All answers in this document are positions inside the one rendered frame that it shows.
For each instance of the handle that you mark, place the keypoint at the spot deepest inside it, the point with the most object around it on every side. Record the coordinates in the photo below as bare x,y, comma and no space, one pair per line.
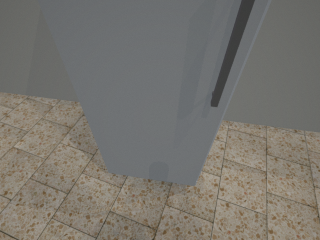
234,42

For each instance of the fridge door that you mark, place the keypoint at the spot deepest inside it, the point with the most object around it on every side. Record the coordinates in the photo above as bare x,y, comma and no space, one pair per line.
144,72

